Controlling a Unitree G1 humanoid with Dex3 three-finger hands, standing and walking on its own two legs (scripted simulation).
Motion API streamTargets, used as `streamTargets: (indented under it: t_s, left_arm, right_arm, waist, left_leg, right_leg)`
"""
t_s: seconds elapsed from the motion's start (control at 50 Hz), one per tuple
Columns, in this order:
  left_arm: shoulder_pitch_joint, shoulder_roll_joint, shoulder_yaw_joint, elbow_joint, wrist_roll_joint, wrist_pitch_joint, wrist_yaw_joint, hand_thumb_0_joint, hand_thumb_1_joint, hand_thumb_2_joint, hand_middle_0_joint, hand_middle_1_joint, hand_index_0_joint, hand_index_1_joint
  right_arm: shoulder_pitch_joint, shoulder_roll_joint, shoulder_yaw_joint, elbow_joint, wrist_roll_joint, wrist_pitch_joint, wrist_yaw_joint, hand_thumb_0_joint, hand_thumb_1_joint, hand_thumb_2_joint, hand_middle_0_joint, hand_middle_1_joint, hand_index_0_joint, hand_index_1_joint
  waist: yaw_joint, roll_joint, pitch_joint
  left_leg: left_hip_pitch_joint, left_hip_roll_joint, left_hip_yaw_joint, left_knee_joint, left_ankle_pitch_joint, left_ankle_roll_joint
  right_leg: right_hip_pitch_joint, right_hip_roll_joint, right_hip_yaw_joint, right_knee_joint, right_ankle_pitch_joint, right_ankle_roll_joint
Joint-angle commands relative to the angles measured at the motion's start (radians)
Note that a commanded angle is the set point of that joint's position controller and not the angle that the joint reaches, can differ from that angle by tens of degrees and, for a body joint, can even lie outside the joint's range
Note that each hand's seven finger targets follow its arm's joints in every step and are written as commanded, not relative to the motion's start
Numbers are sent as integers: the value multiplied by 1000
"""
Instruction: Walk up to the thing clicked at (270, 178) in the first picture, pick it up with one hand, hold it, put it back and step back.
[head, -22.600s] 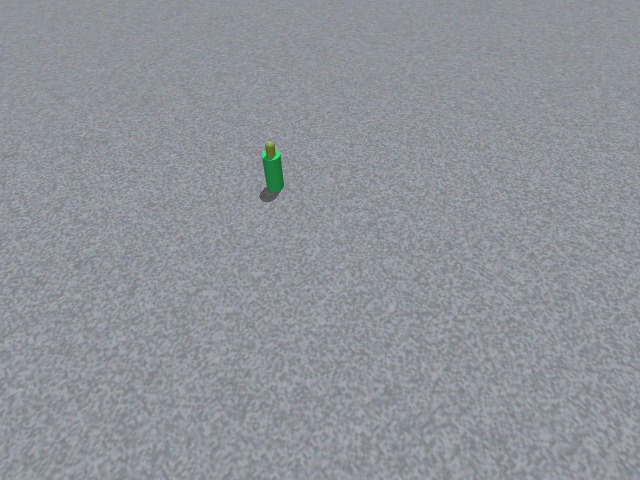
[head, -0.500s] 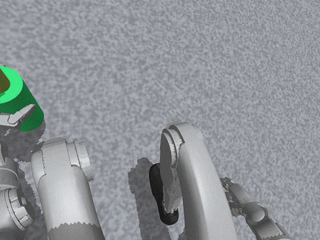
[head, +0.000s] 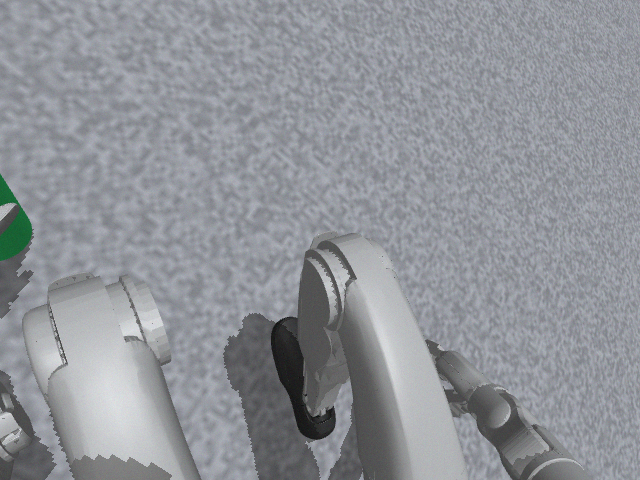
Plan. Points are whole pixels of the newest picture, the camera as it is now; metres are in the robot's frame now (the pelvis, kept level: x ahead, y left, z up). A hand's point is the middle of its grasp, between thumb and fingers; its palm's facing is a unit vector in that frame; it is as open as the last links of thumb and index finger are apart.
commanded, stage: lower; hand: left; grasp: from the side
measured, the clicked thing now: out of the picture +0.42 +0.31 -0.16
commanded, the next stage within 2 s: loosen in 0.08 s
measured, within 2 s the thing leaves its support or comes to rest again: rests again in 1.12 s
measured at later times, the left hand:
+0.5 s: hand out of the picture +0.43 +0.32 -0.14, palm faces +0.40 -0.92 +0.00, open 12.4 cm
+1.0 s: hand out of the picture +0.43 +0.33 -0.13, palm faces +0.40 -0.92 +0.01, open 17.5 cm
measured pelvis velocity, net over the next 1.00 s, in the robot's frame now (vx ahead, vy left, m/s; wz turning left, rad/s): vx -0.01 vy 0.01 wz -0.03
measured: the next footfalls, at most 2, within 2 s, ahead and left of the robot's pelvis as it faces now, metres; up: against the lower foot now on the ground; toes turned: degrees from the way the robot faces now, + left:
none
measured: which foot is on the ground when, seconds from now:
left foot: down 0.00-1.00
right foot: down 0.00-1.00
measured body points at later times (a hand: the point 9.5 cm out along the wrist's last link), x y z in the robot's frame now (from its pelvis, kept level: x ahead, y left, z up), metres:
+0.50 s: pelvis -0.01 +0.00 -0.01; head +0.22 +0.17 +0.34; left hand +0.41 +0.37 -0.14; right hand +0.16 -0.25 -0.06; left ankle +0.08 +0.14 -0.26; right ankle +0.11 -0.12 -0.26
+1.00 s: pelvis -0.01 +0.01 -0.01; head +0.22 +0.17 +0.34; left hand +0.41 +0.38 -0.13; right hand +0.16 -0.25 -0.06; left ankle +0.08 +0.14 -0.26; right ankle +0.11 -0.12 -0.26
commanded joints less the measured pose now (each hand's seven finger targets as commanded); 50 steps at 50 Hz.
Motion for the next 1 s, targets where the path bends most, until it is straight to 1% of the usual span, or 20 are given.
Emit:
streamTargets:
  t_s: [0.0,0.06,0.08,0.16,0.18,0.24,0.32,0.34,0.36,0.4,0.46,0.52,0.6,0.64,0.7,0.78,0.82,0.9,0.94,0.98]
  left_arm:
    - [-328,319,40,-269,-36,-161,6,0,38,1147,-1170,-1320,-1196,-1309]
    - [-324,326,43,-253,-37,-172,12,0,20,1155,-1187,-1337,-1215,-1325]
    - [-352,307,24,-230,-41,-175,12,0,26,1158,-1184,-1333,-1210,-1322]
    - [-359,324,33,-183,-38,-188,27,0,38,1179,-1180,-1335,-1204,-1326]
    - [-341,323,27,-168,-32,-190,27,0,62,1108,-1229,-1306,-1258,-1292]
    - [-344,318,23,-166,-33,-195,29,0,-143,868,-1035,-1066,-1070,-1052]
    - [-347,335,33,-162,-34,-198,29,0,-336,548,-886,-829,-921,-800]
    - [-351,318,15,-162,-33,-200,26,0,-376,476,-836,-767,-869,-739]
    - [-344,328,25,-162,-30,-198,26,0,-454,476,-756,-692,-789,-676]
    - [-332,328,20,-132,-21,-192,25,0,-528,346,-615,-557,-635,-542]
    - [-293,277,-7,-63,-26,-170,17,0,-599,243,-511,-435,-528,-421]
    - [-254,285,3,-50,-29,-158,12,0,-611,183,-430,-352,-444,-340]
    - [-275,264,-8,-67,-44,-155,8,0,-611,111,-302,-236,-317,-223]
    - [-274,292,15,-78,-45,-159,13,0,-611,67,-250,-174,-263,-162]
    - [-292,278,-3,-81,-42,-162,8,0,-611,0,-123,-49,-136,-35]
    - [-309,293,-3,-86,-34,-166,12,0,-611,0,-98,-17,-110,-4]
    - [-306,274,-10,-80,-37,-169,8,0,-602,26,-52,-36,-65,-24]
    - [-305,372,42,-132,-31,-167,-7,0,-559,39,-40,-32,-56,-18]
    - [-310,377,55,-181,-36,-153,-20,0,-524,31,-37,-23,-52,-7]
    - [-328,423,88,-266,-36,-133,-23,0,-540,29,-41,-26,-56,-11]
  right_arm:
    - [70,-334,-76,-26,-13,-3,-20,0,-920,-905,200,300,200,300]
    - [58,-341,-67,-36,-20,-6,-18,0,-919,-904,200,300,200,300]
    - [51,-343,-60,-39,-19,-5,-17,0,-922,-905,200,300,200,300]
    - [40,-346,-45,-48,-26,-4,-17,0,-914,-904,200,300,200,300]
    - [31,-351,-45,-50,-28,-5,-16,0,-921,-901,201,300,200,300]
    - [40,-349,-40,-39,-35,-3,-13,0,-928,-897,201,300,200,300]
    - [28,-356,-38,-51,-36,-4,-13,0,-936,-897,201,300,200,300]
    - [27,-352,-36,-45,-38,-4,-11,0,-934,-897,201,300,200,300]
    - [28,-358,-38,-52,-37,-2,-13,0,-927,-901,201,301,200,301]
    - [15,-358,-37,-61,-36,-1,-12,0,-929,-901,201,301,200,301]
    - [10,-359,-37,-75,-29,2,-9,0,-930,-902,201,301,201,301]
    - [16,-359,-36,-82,-29,10,-8,0,-924,-901,201,301,201,301]
    - [8,-358,-32,-93,-22,11,-6,0,-917,-900,201,301,201,301]
    - [11,-356,-31,-94,-22,11,-7,0,-917,-900,201,301,201,301]
    - [8,-355,-30,-96,-24,11,-6,0,-910,-899,202,301,201,301]
    - [7,-356,-32,-93,-25,10,-7,0,-909,-899,202,301,201,301]
    - [13,-360,-31,-93,-26,11,-7,0,-885,-895,202,301,201,301]
    - [21,-356,-32,-82,-25,16,-12,0,-884,-895,202,301,201,301]
    - [39,-355,-41,-66,-24,24,-17,0,-885,-895,202,301,201,301]
    - [54,-355,-58,-63,-18,28,-21,0,-888,-896,202,301,201,301]
  waist:
    - [-48,579,-707]
    - [-58,572,-708]
    - [-75,567,-671]
    - [-82,521,-642]
    - [-79,522,-632]
    - [-80,519,-643]
    - [-79,532,-633]
    - [-85,533,-628]
    - [-85,535,-631]
    - [-81,533,-608]
    - [-87,479,-565]
    - [-68,472,-578]
    - [-80,447,-561]
    - [-70,452,-570]
    - [-84,456,-560]
    - [-83,473,-560]
    - [-92,473,-558]
    - [-53,515,-606]
    - [-44,557,-621]
    - [-16,601,-673]
  left_leg:
    - [519,43,118,-277,169,16]
    - [525,45,113,-268,172,17]
    - [497,43,111,-266,145,18]
    - [467,44,102,-255,145,23]
    - [478,46,99,-259,146,21]
    - [481,46,100,-251,153,21]
    - [481,46,100,-254,136,20]
    - [475,46,98,-253,132,20]
    - [488,47,95,-256,138,18]
    - [473,47,95,-267,124,17]
    - [428,45,96,-261,105,23]
    - [437,44,95,-266,115,22]
    - [401,43,89,-261,90,30]
    - [407,44,93,-261,94,30]
    - [405,46,87,-260,87,31]
    - [417,48,89,-265,69,29]
    - [434,51,78,-273,81,25]
    - [446,50,95,-270,112,25]
    - [478,53,98,-280,132,20]
    - [511,53,106,-295,153,16]
  right_leg:
    - [277,24,-87,-205,250,-77]
    - [289,27,-93,-204,259,-73]
    - [276,26,-95,-205,244,-72]
    - [288,31,-106,-209,251,-67]
    - [274,30,-110,-203,248,-68]
    - [294,34,-108,-207,260,-66]
    - [287,37,-114,-204,250,-66]
    - [283,38,-116,-202,249,-67]
    - [283,37,-121,-200,252,-67]
    - [270,37,-125,-199,237,-69]
    - [253,39,-131,-204,225,-68]
    - [267,42,-137,-207,229,-68]
    - [263,45,-140,-207,218,-65]
    - [280,47,-135,-210,221,-65]
    - [267,48,-137,-208,218,-66]
    - [251,48,-136,-207,204,-68]
    - [249,48,-144,-200,211,-68]
    - [282,47,-127,-199,231,-70]
    - [275,45,-121,-193,244,-73]
    - [278,40,-110,-192,256,-78]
